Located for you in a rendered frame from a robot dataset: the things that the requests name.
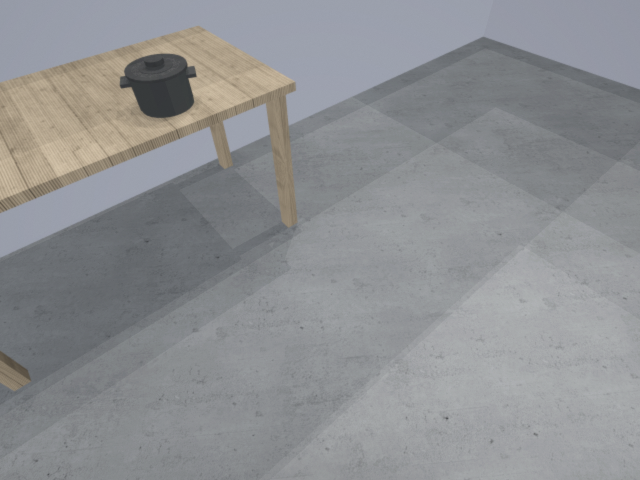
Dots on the lid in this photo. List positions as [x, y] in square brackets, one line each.
[174, 65]

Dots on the table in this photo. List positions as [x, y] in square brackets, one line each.
[66, 123]

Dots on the pot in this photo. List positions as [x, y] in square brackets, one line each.
[163, 99]

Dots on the knob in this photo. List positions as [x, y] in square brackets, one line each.
[154, 60]

